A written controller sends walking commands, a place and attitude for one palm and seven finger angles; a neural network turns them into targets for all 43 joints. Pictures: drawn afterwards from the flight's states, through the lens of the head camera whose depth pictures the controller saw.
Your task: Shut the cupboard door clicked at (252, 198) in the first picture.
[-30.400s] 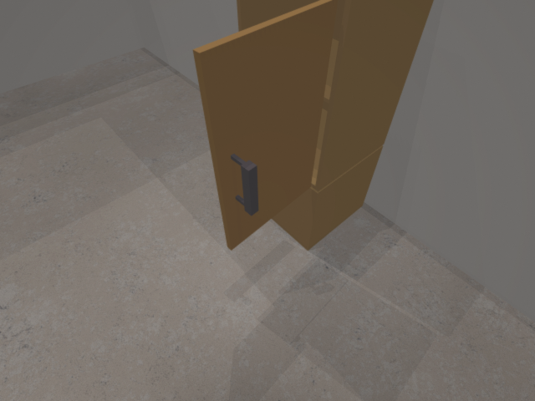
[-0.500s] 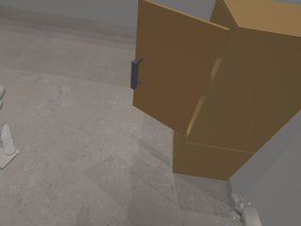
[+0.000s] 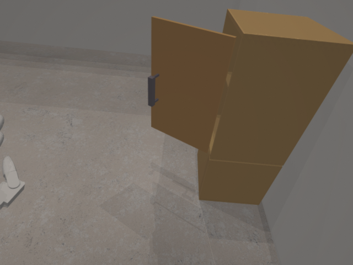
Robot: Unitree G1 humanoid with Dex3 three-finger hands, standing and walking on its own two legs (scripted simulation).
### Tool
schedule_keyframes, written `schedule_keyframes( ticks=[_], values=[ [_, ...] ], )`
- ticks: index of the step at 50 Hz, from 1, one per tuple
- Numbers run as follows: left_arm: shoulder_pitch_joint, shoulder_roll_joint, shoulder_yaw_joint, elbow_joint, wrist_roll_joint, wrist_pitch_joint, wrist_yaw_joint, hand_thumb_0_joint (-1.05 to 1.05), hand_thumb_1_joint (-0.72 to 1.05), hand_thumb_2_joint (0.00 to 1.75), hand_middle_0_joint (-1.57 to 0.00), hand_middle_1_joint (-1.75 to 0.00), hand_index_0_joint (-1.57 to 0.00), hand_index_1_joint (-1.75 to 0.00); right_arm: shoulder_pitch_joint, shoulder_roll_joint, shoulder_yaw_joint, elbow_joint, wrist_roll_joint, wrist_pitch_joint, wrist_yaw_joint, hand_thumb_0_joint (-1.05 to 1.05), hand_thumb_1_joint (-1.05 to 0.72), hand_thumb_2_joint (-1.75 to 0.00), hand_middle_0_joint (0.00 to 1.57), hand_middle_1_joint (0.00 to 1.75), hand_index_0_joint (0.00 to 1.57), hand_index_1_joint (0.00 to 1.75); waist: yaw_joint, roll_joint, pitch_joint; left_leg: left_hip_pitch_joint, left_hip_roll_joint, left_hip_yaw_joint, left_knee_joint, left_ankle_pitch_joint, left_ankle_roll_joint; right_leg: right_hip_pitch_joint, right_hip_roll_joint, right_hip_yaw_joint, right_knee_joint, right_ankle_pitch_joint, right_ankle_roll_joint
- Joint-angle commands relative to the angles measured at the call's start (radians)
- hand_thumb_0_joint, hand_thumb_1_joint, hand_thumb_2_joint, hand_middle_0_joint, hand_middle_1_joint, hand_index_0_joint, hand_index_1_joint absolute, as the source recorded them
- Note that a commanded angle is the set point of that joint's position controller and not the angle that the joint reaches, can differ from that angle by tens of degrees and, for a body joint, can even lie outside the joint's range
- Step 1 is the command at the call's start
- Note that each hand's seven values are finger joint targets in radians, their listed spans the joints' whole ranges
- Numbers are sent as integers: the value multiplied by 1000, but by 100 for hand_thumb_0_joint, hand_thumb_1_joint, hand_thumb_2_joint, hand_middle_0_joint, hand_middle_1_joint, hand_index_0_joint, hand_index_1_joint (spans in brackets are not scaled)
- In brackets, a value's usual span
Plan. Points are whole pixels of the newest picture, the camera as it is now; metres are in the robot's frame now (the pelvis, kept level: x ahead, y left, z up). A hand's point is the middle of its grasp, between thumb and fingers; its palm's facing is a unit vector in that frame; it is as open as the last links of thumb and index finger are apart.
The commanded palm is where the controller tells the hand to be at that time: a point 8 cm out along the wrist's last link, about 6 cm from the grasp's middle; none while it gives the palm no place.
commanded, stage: stop stepping back and stand still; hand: left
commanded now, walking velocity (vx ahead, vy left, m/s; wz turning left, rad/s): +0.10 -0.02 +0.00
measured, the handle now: (154, 89) +0.93 +0.14 -0.06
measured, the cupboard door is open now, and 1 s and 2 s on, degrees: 61 61 61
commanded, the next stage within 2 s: let the arm hang, fingers relaxed in 0.90 s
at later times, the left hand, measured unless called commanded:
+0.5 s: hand (3, 193) +0.18 +0.30 +0.17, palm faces +0.50 -0.77 -0.40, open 7.4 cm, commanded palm +0.12 +0.32 +0.19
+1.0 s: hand (22, 183) +0.20 +0.28 +0.17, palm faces +0.43 -0.80 -0.42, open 7.4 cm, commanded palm none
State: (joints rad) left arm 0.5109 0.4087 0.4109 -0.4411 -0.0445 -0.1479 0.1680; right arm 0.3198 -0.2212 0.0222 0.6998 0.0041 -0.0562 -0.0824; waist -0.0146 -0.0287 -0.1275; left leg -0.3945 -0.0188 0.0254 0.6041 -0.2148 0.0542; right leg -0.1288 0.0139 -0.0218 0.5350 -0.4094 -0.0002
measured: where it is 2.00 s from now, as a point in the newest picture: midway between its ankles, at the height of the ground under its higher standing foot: outside the picture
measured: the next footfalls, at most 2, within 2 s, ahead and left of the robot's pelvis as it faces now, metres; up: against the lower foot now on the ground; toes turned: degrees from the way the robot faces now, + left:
none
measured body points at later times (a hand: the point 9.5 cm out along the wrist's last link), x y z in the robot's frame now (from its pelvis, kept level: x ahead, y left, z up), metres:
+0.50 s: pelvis -0.02 +0.02 +0.00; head -0.04 +0.03 +0.45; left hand +0.15 +0.33 +0.19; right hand +0.12 -0.22 -0.09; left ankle +0.03 +0.13 -0.73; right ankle -0.06 -0.10 -0.72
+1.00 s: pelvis +0.00 +0.02 +0.01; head -0.01 +0.03 +0.46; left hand +0.17 +0.32 +0.19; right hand +0.16 -0.23 -0.07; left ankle +0.04 +0.13 -0.73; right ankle -0.06 -0.10 -0.73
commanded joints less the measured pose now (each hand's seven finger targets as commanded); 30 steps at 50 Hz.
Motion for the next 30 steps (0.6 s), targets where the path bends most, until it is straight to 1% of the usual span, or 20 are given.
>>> schedule_keyframes(
  ticks=[1,2,4,6,7,8,9,10,11,12,14,16,18,19,20,21,22,24,26,30],
  values=[
    [-151,190,94,-235,15,-75,17,0,90,90,-20,-30,-20,-30,-186,-122,-37,-208,-11,-89,-22,0,-90,-90,20,30,20,30,-6,288,152,-37,231,-405,-508,-581,0,-140,38,-29,112,-58,-12],
    [-123,190,100,-242,12,-73,15,0,90,90,-20,-30,-20,-30,-181,-115,-39,-213,-15,-94,-21,0,-90,-90,20,30,20,30,3,253,131,-76,226,-376,-516,-573,-11,-77,43,-37,96,-58,-19],
    [-51,187,109,-265,7,-68,13,0,90,90,-20,-30,-20,-30,-176,-114,-48,-219,-16,-94,-16,0,-90,-90,20,30,20,30,6,218,75,-100,171,-242,-449,-494,-30,34,43,-49,-27,-59,-31],
    [20,197,132,-288,2,-66,13,0,90,90,-20,-30,-20,-30,-166,-107,-53,-230,-18,-84,-8,0,-90,-90,20,30,20,30,0,173,18,-103,93,-127,-284,-403,-60,64,-17,16,-105,-91,-73],
    [54,218,156,-278,1,-66,15,0,90,90,-20,-30,-20,-30,-166,-99,-60,-232,-19,-74,-5,0,-90,-90,20,30,20,30,3,71,20,-106,55,-83,-119,-335,-59,4,-93,142,-180,-221,-117],
    [64,225,171,-279,-2,-69,18,0,90,90,-20,-30,-20,-30,-154,-93,-67,-225,-21,-59,-1,0,-90,-90,20,30,20,30,2,-80,46,-138,25,-31,108,-220,-65,-55,-226,342,-290,-349,-191],
    [39,228,176,-280,-3,-75,28,0,90,90,-20,-30,-20,-30,-146,-102,-71,-213,-15,-51,4,0,-90,-90,20,30,20,30,7,-156,101,-242,26,-17,281,-138,-68,-50,-346,489,-368,-303,-259],
    [3,232,188,-258,-3,-89,36,0,90,90,-20,-30,-20,-30,-144,-119,-74,-207,-11,-55,9,0,-90,-90,20,30,20,30,2,-121,119,-294,42,-40,387,-164,-71,-43,-382,513,-358,-155,-288],
    [-25,209,162,-221,-2,-101,39,0,90,90,-20,-30,-20,-30,-130,-109,-66,-196,-15,-60,12,0,-90,-90,20,30,20,30,-5,-52,126,-278,89,-90,350,-211,-62,-59,-379,422,-314,-115,-267],
    [-46,191,141,-185,9,-103,39,0,90,90,-20,-30,-20,-30,-125,-97,-57,-194,-16,-59,9,0,-90,-90,20,30,20,30,-11,-15,145,-197,106,-71,262,-188,-56,-117,-326,321,-282,-99,-225],
    [-107,178,105,-135,20,-98,39,0,90,90,-20,-30,-20,-30,-149,-92,-52,-185,-15,-60,-4,0,-90,-90,20,30,20,30,-11,-25,179,9,78,22,82,-98,-46,-255,-246,197,-262,-150,-164],
    [-141,171,77,-134,19,-94,38,0,90,90,-20,-30,-20,-30,-157,-104,-59,-185,-10,-74,-19,0,-90,-90,20,30,20,30,-8,10,190,146,51,59,-30,-95,-40,-308,-184,135,-214,-160,-118],
    [-143,176,80,-191,16,-97,34,0,90,90,-20,-30,-20,-30,-161,-124,-67,-201,-2,-83,-25,0,-90,-90,20,30,20,30,-3,92,167,193,117,-54,-141,-109,-3,-287,-109,97,-88,-38,-64],
    [-141,179,89,-233,13,-100,32,0,90,90,-20,-30,-20,-30,-171,-135,-69,-216,2,-88,-25,0,-90,-90,20,30,20,30,4,134,140,202,167,-129,-170,-20,14,-258,-53,62,-11,83,-32],
    [-127,204,109,-235,10,-110,24,0,90,90,-20,-30,-20,-30,-162,-121,-60,-198,8,-96,-23,0,-90,-90,20,30,20,30,-5,202,107,191,209,-206,-265,-179,13,-247,-31,11,46,4,-7],
    [-122,167,94,-254,10,-109,20,0,90,90,-20,-30,-20,-30,-166,-111,-50,-203,-3,-101,-23,0,-90,-90,20,30,20,30,-11,271,132,120,245,-308,-365,-293,34,-214,5,-21,119,-2,8],
    [-134,176,102,-277,16,-112,20,0,90,90,-20,-30,-20,-30,-175,-108,-47,-202,-8,-108,-21,0,-90,-90,20,30,20,30,-6,264,129,87,274,-335,-401,-322,51,-187,-3,-11,152,14,11],
    [-123,182,113,-301,20,-119,23,0,90,90,-20,-30,-20,-30,-180,-102,-45,-200,-11,-121,-14,0,-90,-90,20,30,20,30,6,202,92,73,252,-247,-359,-257,42,-114,-17,-1,63,69,8],
    [-57,184,134,-288,14,-118,24,0,90,90,-20,-30,-20,-30,-173,-96,-40,-204,-8,-126,-8,0,-90,-90,20,30,20,30,9,173,42,87,187,-131,-288,-150,1,-47,-23,-1,-58,149,1],
    [54,185,157,-205,-8,-99,21,0,90,90,-20,-30,-20,-30,-157,-91,-46,-202,0,-106,4,0,-90,-90,20,30,20,30,3,57,-46,174,117,-20,-130,137,-42,-37,-71,82,-104,373,-27]
  ],
)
